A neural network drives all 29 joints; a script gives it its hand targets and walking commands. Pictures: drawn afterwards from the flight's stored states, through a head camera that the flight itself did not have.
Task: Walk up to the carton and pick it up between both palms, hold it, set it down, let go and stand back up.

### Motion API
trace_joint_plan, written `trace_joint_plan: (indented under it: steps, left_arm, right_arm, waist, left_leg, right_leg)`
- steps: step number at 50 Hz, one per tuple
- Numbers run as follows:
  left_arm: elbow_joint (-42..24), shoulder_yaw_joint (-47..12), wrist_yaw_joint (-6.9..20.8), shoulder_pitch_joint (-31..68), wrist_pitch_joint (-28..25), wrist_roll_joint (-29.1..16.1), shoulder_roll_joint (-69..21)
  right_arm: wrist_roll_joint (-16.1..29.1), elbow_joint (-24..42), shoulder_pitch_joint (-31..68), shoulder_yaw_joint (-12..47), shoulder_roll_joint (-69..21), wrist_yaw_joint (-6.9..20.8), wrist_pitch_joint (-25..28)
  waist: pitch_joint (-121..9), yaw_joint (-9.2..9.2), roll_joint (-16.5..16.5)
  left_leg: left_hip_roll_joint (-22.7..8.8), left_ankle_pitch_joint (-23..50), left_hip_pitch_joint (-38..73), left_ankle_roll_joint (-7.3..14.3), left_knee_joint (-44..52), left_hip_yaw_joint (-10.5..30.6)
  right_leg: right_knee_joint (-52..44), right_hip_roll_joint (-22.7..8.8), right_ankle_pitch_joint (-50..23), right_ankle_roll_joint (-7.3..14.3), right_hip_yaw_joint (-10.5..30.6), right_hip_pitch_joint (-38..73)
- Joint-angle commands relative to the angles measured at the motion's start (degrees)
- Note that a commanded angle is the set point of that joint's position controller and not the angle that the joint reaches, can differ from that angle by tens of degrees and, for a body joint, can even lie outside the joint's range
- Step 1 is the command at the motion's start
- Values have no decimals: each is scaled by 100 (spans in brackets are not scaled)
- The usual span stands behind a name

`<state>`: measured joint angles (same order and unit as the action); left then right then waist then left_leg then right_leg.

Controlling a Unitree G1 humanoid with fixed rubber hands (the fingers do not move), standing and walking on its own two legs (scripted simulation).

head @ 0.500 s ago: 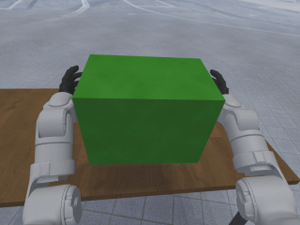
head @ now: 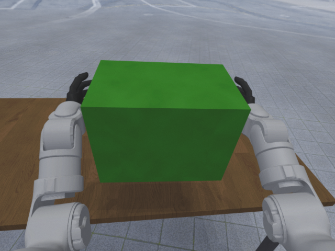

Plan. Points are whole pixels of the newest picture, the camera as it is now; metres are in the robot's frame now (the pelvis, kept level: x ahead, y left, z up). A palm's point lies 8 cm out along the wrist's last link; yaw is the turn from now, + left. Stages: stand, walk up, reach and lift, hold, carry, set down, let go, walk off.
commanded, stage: hold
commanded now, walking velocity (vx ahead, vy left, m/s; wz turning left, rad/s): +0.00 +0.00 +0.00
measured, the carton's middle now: (162, 122) +0.37 +0.00 +0.19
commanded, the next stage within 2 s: none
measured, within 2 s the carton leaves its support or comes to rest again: neither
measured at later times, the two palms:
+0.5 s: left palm (74, 108) +0.36 +0.20 +0.23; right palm (242, 108) +0.37 -0.19 +0.23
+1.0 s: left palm (76, 106) +0.36 +0.19 +0.23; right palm (244, 109) +0.37 -0.19 +0.23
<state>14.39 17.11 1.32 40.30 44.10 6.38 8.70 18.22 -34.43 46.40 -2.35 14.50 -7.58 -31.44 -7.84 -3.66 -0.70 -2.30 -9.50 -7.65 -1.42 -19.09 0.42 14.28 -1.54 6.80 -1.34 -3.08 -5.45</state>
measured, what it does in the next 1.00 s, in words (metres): stands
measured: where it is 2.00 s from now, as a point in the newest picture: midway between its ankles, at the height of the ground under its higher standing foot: outside the picture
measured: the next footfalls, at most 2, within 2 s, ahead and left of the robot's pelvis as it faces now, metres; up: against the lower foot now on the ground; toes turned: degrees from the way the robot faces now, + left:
none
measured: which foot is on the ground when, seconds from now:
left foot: down 0.00-1.00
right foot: down 0.00-1.00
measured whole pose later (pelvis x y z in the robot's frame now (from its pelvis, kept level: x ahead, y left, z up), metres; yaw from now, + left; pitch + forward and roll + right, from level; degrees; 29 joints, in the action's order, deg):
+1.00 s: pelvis +0.00 +0.00 +0.00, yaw +0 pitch -2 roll -1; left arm 13.0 17.0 0.9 39.9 44.9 6.3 8.6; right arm 18.3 -34.0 45.9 -2.4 14.5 -7.3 -31.3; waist -7.8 -3.3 -0.8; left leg -2.4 -9.6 -7.8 -1.4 -19.3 0.2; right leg 14.6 -1.4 6.9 -1.3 -2.7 -5.8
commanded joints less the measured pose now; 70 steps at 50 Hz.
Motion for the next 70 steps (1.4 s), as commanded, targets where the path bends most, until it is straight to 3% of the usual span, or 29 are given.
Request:
trace_joint_plan:
  steps: [1, 3, 5, 7, 9, 15, 20, 23, 26, 29, 30, 33, 38, 39, 40, 43, 45, 47, 48, 51, 55, 58, 59, 60, 63, 68, 70]
  left_arm:
    - [-1406, -2740, 829, 4597, -428, -1118, -3277]
    - [-1363, -2642, 797, 4467, -413, -1066, -3195]
    - [-1343, -2638, 785, 4492, -401, -1068, -3173]
    - [-1221, -2540, 822, 4307, -328, -994, -3174]
    - [-1307, -2637, 845, 4240, -291, -990, -3215]
    - [-1316, -2584, 827, 4392, -285, -993, -3187]
    - [-1565, -2708, 831, 4357, -306, -1048, -3177]
    - [-1219, -2575, 891, 4273, -283, -1008, -3107]
    - [-1345, -2743, 890, 4320, -316, -1075, -3235]
    - [-1587, -2757, 813, 4429, -359, -1057, -3224]
    - [-1537, -2768, 815, 4313, -325, -1054, -3232]
    - [-1408, -2609, 854, 4228, -270, -980, -3133]
    - [-1506, -2681, 838, 4211, -298, -1055, -3172]
    - [-1609, -2708, 825, 4252, -309, -1109, -3191]
    - [-1656, -2762, 794, 4413, -341, -1113, -3171]
    - [-1172, -2536, 815, 4418, -287, -989, -3154]
    - [-1149, -2586, 821, 4467, -311, -954, -3213]
    - [-1165, -2579, 828, 4443, -291, -962, -3223]
    - [-1266, -2674, 828, 4447, -296, -1025, -3248]
    - [-1284, -2668, 822, 4478, -331, -1071, -3263]
    - [-933, -2535, 855, 4345, -333, -1056, -3247]
    - [-1160, -2561, 854, 4301, -356, -1028, -3213]
    - [-1308, -2619, 855, 4441, -383, -1069, -3201]
    - [-1060, -2511, 875, 4348, -342, -1017, -3130]
    - [-1026, -2573, 876, 4391, -336, -1002, -3224]
    - [-1283, -2585, 844, 4365, -341, -1020, -3180]
    - [-1209, -2566, 857, 4309, -297, -1011, -3172]
  right_arm:
    - [781, 2501, 5089, 1708, -3613, 795, 383]
    - [819, 2671, 5106, 1852, -3638, 777, 380]
    - [799, 2399, 4940, 1785, -3603, 773, 329]
    - [782, 2399, 4924, 1784, -3561, 784, 333]
    - [800, 2372, 4823, 1731, -3441, 779, 314]
    - [802, 2465, 5040, 1782, -3549, 813, 330]
    - [859, 2487, 4857, 1801, -3513, 783, 318]
    - [755, 2443, 4890, 1726, -3507, 744, 275]
    - [745, 2470, 4872, 1657, -3475, 765, 324]
    - [818, 2516, 4878, 1795, -3523, 785, 343]
    - [813, 2550, 4813, 1771, -3477, 776, 332]
    - [800, 2318, 4728, 1735, -3418, 772, 283]
    - [797, 2624, 4824, 1772, -3469, 789, 298]
    - [880, 2886, 4995, 1865, -3533, 787, 333]
    - [879, 2639, 4871, 1806, -3489, 788, 286]
    - [717, 2374, 5069, 1719, -3531, 839, 312]
    - [666, 2102, 4942, 1643, -3557, 859, 313]
    - [709, 2181, 5003, 1678, -3570, 865, 332]
    - [741, 2201, 4978, 1665, -3516, 856, 326]
    - [797, 2397, 5077, 1739, -3575, 803, 334]
    - [721, 2409, 5204, 1717, -3612, 786, 349]
    - [801, 2516, 5079, 1800, -3599, 745, 355]
    - [808, 2452, 4998, 1779, -3592, 730, 322]
    - [762, 2366, 4997, 1734, -3558, 713, 290]
    - [718, 2274, 4997, 1673, -3551, 750, 306]
    - [854, 2410, 4977, 1783, -3575, 753, 288]
    - [857, 2544, 5087, 1799, -3554, 750, 287]
  waist:
    - [-2362, -78, 327]
    - [-2355, 70, 240]
    - [-2146, -6, 209]
    - [-2031, 38, 133]
    - [-2018, -39, 317]
    - [-2083, 88, 204]
    - [-2241, -16, 281]
    - [-2038, -52, 134]
    - [-2053, -134, 345]
    - [-2212, -38, 422]
    - [-2200, -86, 407]
    - [-1988, -51, 299]
    - [-2167, -17, 233]
    - [-2410, 56, 254]
    - [-2284, -26, 345]
    - [-1940, 103, 168]
    - [-1844, 43, 315]
    - [-1983, 70, 349]
    - [-2081, -49, 354]
    - [-2173, -10, 268]
    - [-2256, 37, 81]
    - [-2276, 11, 139]
    - [-2318, -52, 202]
    - [-2082, -43, 107]
    - [-1908, -19, 269]
    - [-2149, 8, 198]
    - [-2100, 55, 203]
  left_leg:
    - [505, 1728, 569, -158, 30, 33]
    - [548, 1864, 601, -122, -26, 9]
    - [508, 1665, 585, -114, 60, 35]
    - [493, 1635, 529, -67, 83, 11]
    - [484, 1699, 552, -154, 61, 18]
    - [505, 1488, 482, -79, 115, -13]
    - [516, 1847, 638, -163, 15, 6]
    - [536, 1432, 475, -84, 125, -17]
    - [505, 1514, 510, -160, 116, 12]
    - [513, 1900, 636, -189, -7, 15]
    - [504, 1945, 682, -196, -22, 23]
    - [495, 1641, 540, -160, 101, 0]
    - [502, 1827, 614, -164, 42, 12]
    - [525, 1924, 634, -154, -13, 18]
    - [509, 1875, 652, -203, 11, 30]
    - [489, 1234, 428, -51, 184, -20]
    - [457, 1151, 366, -76, 237, -17]
    - [485, 1288, 402, -86, 172, -15]
    - [470, 1432, 465, -130, 125, 7]
    - [513, 1642, 515, -118, 52, 13]
    - [518, 1256, 391, -6, 145, -8]
    - [538, 1711, 535, -80, 19, -7]
    - [542, 1708, 538, -115, 20, 12]
    - [545, 1520, 459, -72, 73, -6]
    - [507, 1340, 371, -95, 160, 0]
    - [519, 1846, 584, -122, 9, 36]
    - [533, 1652, 455, -100, 48, 11]
  right_leg:
    - [85, 569, -1228, 38, 184, 772]
    - [81, 566, -1343, 12, 189, 840]
    - [42, 567, -1163, 20, 173, 689]
    - [-1, 561, -1123, 57, 201, 757]
    - [13, 554, -1138, 95, 218, 782]
    - [0, 554, -914, 66, 200, 719]
    - [77, 572, -1352, 46, 209, 908]
    - [3, 523, -1170, 11, 222, 860]
    - [-7, 535, -1094, 67, 206, 781]
    - [60, 574, -1217, 65, 175, 761]
    - [60, 569, -1288, 59, 180, 793]
    - [22, 547, -1075, 58, 189, 816]
    - [59, 581, -1299, 59, 190, 883]
    - [70, 578, -1390, 47, 197, 929]
    - [72, 583, -1306, 49, 190, 790]
    - [-66, 542, -634, 63, 192, 545]
    - [-33, 536, -580, 114, 213, 553]
    - [-2, 516, -749, 102, 234, 729]
    - [30, 540, -933, 95, 220, 751]
    - [55, 562, -1172, 47, 204, 787]
    - [-5, 533, -926, 38, 235, 782]
    - [60, 550, -1397, 25, 237, 979]
    - [82, 550, -1387, 17, 224, 990]
    - [18, 534, -1262, 4, 228, 914]
    - [-30, 525, -920, 73, 230, 723]
    - [57, 573, -1357, 37, 202, 875]
    - [22, 552, -1195, 32, 210, 857]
